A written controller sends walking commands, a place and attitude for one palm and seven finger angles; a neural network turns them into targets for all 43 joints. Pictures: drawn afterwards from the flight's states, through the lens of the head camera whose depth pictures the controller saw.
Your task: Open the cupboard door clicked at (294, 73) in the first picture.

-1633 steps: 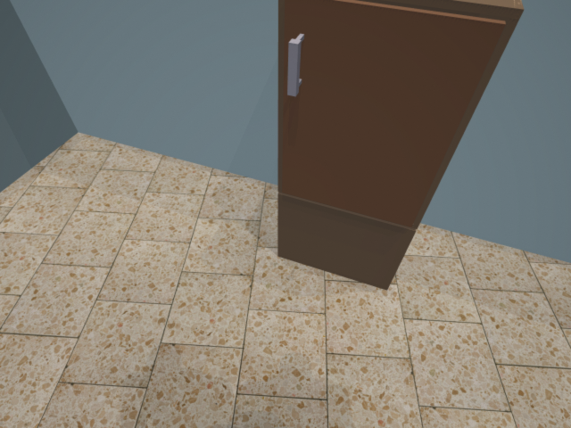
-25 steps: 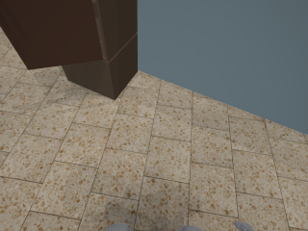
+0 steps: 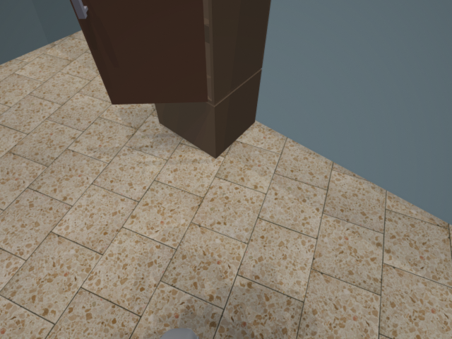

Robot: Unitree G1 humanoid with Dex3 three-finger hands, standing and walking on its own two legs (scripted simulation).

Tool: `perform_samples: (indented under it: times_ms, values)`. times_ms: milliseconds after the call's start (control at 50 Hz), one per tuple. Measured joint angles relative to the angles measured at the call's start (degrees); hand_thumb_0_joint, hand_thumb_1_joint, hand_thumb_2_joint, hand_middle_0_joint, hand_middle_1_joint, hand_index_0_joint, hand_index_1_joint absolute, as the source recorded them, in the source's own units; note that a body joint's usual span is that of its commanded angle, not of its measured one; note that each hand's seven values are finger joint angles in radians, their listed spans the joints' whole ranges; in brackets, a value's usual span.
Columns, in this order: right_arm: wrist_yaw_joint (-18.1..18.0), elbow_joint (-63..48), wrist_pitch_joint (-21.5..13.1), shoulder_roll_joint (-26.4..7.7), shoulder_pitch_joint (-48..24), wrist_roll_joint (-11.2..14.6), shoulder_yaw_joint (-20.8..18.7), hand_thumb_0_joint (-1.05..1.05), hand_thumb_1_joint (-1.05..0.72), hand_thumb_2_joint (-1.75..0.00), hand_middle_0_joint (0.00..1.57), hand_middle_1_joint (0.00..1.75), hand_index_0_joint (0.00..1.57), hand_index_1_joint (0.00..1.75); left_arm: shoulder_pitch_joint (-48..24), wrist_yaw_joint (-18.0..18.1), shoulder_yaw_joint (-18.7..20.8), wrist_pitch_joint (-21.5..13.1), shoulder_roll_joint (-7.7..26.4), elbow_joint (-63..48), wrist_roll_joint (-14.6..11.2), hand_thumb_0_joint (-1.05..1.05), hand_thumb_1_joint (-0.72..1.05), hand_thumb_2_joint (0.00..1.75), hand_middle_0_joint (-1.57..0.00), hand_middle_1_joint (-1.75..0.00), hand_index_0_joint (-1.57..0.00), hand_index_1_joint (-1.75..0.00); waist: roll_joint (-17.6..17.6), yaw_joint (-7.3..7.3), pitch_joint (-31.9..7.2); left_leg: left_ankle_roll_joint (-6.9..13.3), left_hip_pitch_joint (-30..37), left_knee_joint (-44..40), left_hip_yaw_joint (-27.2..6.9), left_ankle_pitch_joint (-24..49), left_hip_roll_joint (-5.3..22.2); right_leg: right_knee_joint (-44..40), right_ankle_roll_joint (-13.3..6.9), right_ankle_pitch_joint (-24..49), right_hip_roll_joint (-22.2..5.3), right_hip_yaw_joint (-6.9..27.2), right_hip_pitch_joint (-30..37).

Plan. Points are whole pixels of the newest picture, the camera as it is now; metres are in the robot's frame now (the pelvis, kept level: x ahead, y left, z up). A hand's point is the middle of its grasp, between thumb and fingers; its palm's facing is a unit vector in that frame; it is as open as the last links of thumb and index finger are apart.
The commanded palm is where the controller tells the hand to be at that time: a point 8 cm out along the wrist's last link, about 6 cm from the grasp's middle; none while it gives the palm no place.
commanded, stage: take the last steps up to it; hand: left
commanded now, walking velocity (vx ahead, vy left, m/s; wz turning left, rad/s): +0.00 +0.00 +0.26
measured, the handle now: out of the picture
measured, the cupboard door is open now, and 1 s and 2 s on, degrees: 42 42 42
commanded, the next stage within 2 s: come to a stop and stand still in 1.40 s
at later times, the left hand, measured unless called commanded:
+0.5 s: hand out of the picture +0.08 +0.22 -0.16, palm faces +0.21 -0.95 -0.22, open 7.4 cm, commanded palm none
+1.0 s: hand (80, 264) +0.27 +0.35 -0.16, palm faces +0.22 -0.95 -0.21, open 7.4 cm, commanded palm none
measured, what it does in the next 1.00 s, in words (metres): walks ahead: left foot, then right foot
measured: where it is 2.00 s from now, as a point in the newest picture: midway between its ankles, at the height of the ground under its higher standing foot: (173, 266)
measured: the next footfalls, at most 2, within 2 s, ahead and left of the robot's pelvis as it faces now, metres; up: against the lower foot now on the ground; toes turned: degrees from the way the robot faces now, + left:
left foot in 0.08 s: +0.04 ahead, +0.12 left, +0.00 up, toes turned +4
right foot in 0.38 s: +0.10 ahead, -0.11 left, +0.00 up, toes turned +0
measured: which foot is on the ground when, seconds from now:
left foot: up 0.00-0.06, down 0.08-0.36, up 0.38-0.68, down 0.70-1.00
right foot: down 0.00-0.08, up 0.10-0.36, down 0.38-0.70, up 0.72-1.00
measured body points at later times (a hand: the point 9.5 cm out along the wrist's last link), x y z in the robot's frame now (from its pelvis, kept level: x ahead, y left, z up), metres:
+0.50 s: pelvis +0.06 +0.03 +0.00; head +0.08 +0.02 +0.45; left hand +0.07 +0.27 -0.15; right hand +0.12 -0.21 -0.16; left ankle +0.02 +0.14 -0.67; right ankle +0.06 -0.11 -0.74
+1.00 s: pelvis +0.22 +0.14 +0.00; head +0.25 +0.13 +0.45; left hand +0.26 +0.40 -0.14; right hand +0.27 -0.08 -0.16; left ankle +0.17 +0.23 -0.74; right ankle +0.31 +0.06 -0.71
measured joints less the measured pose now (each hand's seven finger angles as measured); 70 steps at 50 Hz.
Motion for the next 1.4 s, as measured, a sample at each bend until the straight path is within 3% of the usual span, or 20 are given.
perform_samples:
  times_ms: [80,140,220,280,360,420,500,560,640,680,740,780,820,920,1020,1060,1100,1180,1280,1400]
  values:
    - [0.0,-0.3,-1.6,0.0,-0.3,-0.1,0.8,0.00,-0.91,-0.90,0.20,0.30,0.20,0.30,1.8,-0.4,0.1,0.4,0.1,1.5,-0.6,0.01,0.90,0.90,-0.20,-0.30,-0.20,-0.30,-0.1,0.40,-0.5,1.8,6.5,-17.8,0.5,11.8,0.8,4.1,1.5,-2.6,-0.4,-1.6,-1.4]
    - [-0.7,-0.2,-2.3,1.1,-0.6,-1.0,1.3,0.00,-0.91,-0.90,0.20,0.30,0.20,0.30,1.3,-0.3,0.7,2.2,1.2,3.1,-0.9,0.01,0.91,0.90,-0.20,-0.30,-0.20,-0.30,-1.6,1.16,-0.1,4.7,5.7,-15.5,0.5,9.7,-0.1,15.6,2.0,-12.6,-0.2,0.8,-5.5]
    - [-1.4,-0.2,-3.7,2.0,1.5,-1.4,1.9,0.00,-0.91,-0.90,0.20,0.30,0.20,0.30,0.2,-1.1,1.3,2.8,1.7,4.5,-0.5,0.01,0.91,0.90,-0.20,-0.30,-0.20,-0.30,-0.4,1.06,-0.6,5.0,7.5,-18.5,-0.8,10.2,-0.1,26.8,1.2,-13.0,1.7,2.0,-10.3]
    - [-1.5,0.8,-4.1,2.1,3.7,-1.4,2.1,0.00,-0.90,-0.90,0.21,0.30,0.20,0.30,-0.8,-1.8,1.4,2.1,1.4,4.0,-0.5,0.01,0.91,0.90,-0.20,-0.30,-0.20,-0.30,1.1,0.80,-1.2,5.0,9.4,-21.3,-2.0,11.3,-0.1,22.5,0.8,-11.7,2.2,1.5,-10.1]
    - [-1.1,2.6,-3.4,1.8,6.8,-1.0,1.9,0.00,-0.90,-0.90,0.21,0.30,0.20,0.30,-1.3,-2.4,1.5,0.2,1.0,2.4,-0.4,0.01,0.91,0.90,-0.20,-0.30,-0.20,-0.30,2.5,0.46,-2.2,4.6,9.7,-19.4,-3.5,9.5,-0.7,6.9,0.2,-7.0,2.9,0.5,-4.7]
    - [-0.4,3.9,-2.1,1.3,8.0,-0.8,1.4,0.00,-0.90,-0.90,0.21,0.30,0.20,0.30,-1.0,-1.8,1.7,-1.6,0.7,1.6,-0.2,0.01,0.91,0.90,-0.20,-0.30,-0.20,-0.30,2.4,0.84,-2.4,3.8,3.6,-3.2,-3.0,1.2,-1.2,4.4,-0.8,0.3,1.5,-0.2,-3.1]
    - [0.8,4.6,-0.6,0.2,6.9,-1.2,0.2,0.00,-0.91,-0.90,0.21,0.30,0.20,0.30,2.1,-0.8,1.4,-2.3,-0.6,3.1,-0.2,0.01,0.91,0.90,-0.20,-0.30,-0.20,-0.30,2.7,0.26,-3.2,1.7,-4.9,11.4,-1.6,8.1,1.8,-0.7,0.7,-0.5,0.7,-1.7,1.2]
    - [1.4,3.6,-1.3,0.4,5.8,-0.9,-0.1,0.01,-0.91,-0.90,0.20,0.30,0.20,0.30,4.0,-1.0,1.2,-2.8,-0.8,5.2,0.0,0.01,0.91,0.90,-0.20,-0.30,-0.20,-0.30,0.7,-0.07,-3.3,0.5,-6.5,5.3,0.5,11.0,4.1,-6.0,2.0,0.9,-1.1,-2.4,4.7]
    - [2.0,2.2,-2.6,0.2,4.0,-0.6,0.0,0.00,-0.91,-0.90,0.20,0.30,0.20,0.30,5.7,-1.5,1.1,-3.0,-0.8,7.3,0.2,0.01,0.91,0.90,-0.20,-0.30,-0.20,-0.30,-1.3,1.28,-2.4,0.6,-4.2,-9.9,2.8,11.8,4.5,-7.0,4.3,-0.7,-4.1,-3.2,7.5]
    - [2.0,1.3,-3.6,-0.2,3.2,-0.7,0.3,0.00,-0.91,-0.90,0.20,0.30,0.20,0.30,6.9,-1.7,1.3,-2.6,-0.7,8.2,0.1,0.01,0.91,0.90,-0.20,-0.30,-0.20,-0.30,-1.6,1.82,-2.1,1.2,-1.0,-17.1,4.3,12.9,4.0,-3.7,5.5,-3.6,-5.6,-3.3,7.8]
    - [0.8,0.0,-5.7,0.1,1.8,-1.3,0.3,0.00,-0.91,-0.90,0.20,0.30,0.20,0.30,7.4,-1.7,1.7,-0.6,0.1,9.1,-0.2,0.01,0.91,0.90,-0.20,-0.30,-0.20,-0.30,-1.3,1.43,-1.4,3.8,-1.1,-14.3,4.5,15.8,3.6,17.8,2.4,-12.1,-5.6,0.1,-0.1]
    - [-0.2,-0.2,-6.4,1.4,1.9,-1.4,0.8,0.00,-0.91,-0.90,0.20,0.30,0.20,0.30,6.1,-1.4,1.8,0.5,1.0,9.4,-0.2,0.01,0.91,0.90,-0.20,-0.30,-0.20,-0.30,-1.8,1.48,-1.3,4.3,0.2,-13.6,5.4,12.8,3.2,32.3,0.3,-11.8,-3.6,2.3,-7.1]
    - [-0.9,0.2,-6.7,2.5,2.9,-1.5,1.2,0.00,-0.91,-0.90,0.20,0.30,0.20,0.30,4.1,-1.5,2.0,0.8,1.4,9.0,-0.1,0.01,0.91,0.90,-0.20,-0.30,-0.20,-0.30,-1.5,1.43,-1.5,4.4,3.0,-16.4,5.8,12.4,2.5,38.0,-0.5,-8.6,-2.4,1.8,-12.4]
    - [-1.6,3.0,-6.8,2.7,6.4,-1.4,1.3,0.00,-0.93,-0.90,0.21,0.30,0.20,0.30,-0.8,-2.0,1.8,0.1,0.4,5.5,-0.2,0.01,0.91,0.90,-0.20,-0.30,-0.20,-0.30,0.3,1.08,-2.1,5.2,10.7,-25.4,6.5,13.9,0.5,26.4,-0.9,-3.3,-0.9,-0.5,-17.0]
    - [-0.9,6.0,-5.8,2.1,9.9,-1.5,1.5,0.00,-0.93,-0.90,0.21,0.30,0.20,0.30,-4.2,-2.3,1.5,-0.8,-0.7,2.9,-0.1,0.01,0.91,0.90,-0.20,-0.30,-0.19,-0.30,1.7,0.09,-2.4,4.6,16.2,-26.9,6.9,10.7,-0.6,11.2,-0.9,0.9,0.6,-1.3,-13.3]
    - [-0.7,6.9,-5.4,2.2,11.6,-1.2,1.6,0.00,-0.92,-0.90,0.21,0.30,0.20,0.30,-4.6,-2.4,1.4,-1.7,-0.6,1.9,0.1,0.01,0.91,0.90,-0.20,-0.30,-0.20,-0.30,1.6,-0.12,-2.7,4.1,16.2,-22.3,6.8,6.6,-0.5,5.2,-2.1,3.0,1.2,-1.2,-9.6]
    - [-0.4,7.9,-4.5,1.9,11.6,-0.9,1.5,0.00,-0.92,-0.90,0.21,0.30,0.20,0.30,-4.9,-2.0,1.3,-2.9,-1.1,1.7,-0.1,0.01,0.91,0.90,-0.20,-0.30,-0.20,-0.30,2.9,-0.24,-2.0,3.7,11.9,-9.0,4.8,1.0,0.6,7.2,-4.0,3.3,2.0,-2.1,-9.0]
    - [-0.1,8.2,-3.5,1.5,9.4,-1.1,0.9,0.00,-0.91,-0.90,0.20,0.30,0.20,0.30,-2.2,-0.9,0.9,-3.5,-2.3,2.6,-0.5,0.00,0.91,0.90,-0.20,-0.30,-0.20,-0.30,3.8,-0.62,-2.3,2.3,0.8,9.3,1.5,5.9,2.6,1.7,-3.6,2.3,3.5,-2.9,-4.3]
    - [0.3,6.0,-4.3,2.4,6.7,-0.9,0.7,0.00,-0.91,-0.90,0.20,0.30,0.20,0.30,1.9,-0.5,1.7,-4.3,-1.3,6.1,-0.4,0.00,0.95,0.90,-0.20,-0.30,-0.20,-0.30,1.6,-0.13,-3.4,0.3,-3.9,-2.2,1.9,10.8,5.5,-7.6,-2.4,4.1,2.9,-2.1,1.9]
    - [1.0,4.0,-5.5,2.5,3.0,-0.8,1.1,0.00,-0.91,-0.90,0.20,0.30,0.20,0.30,6.1,-1.3,1.3,-3.3,-0.6,10.1,-0.4,0.00,0.93,0.90,-0.20,-0.30,-0.20,-0.30,0.3,2.01,-3.0,0.7,-0.3,-19.7,4.1,16.1,4.5,-6.1,1.2,-1.0,0.5,-1.1,6.6]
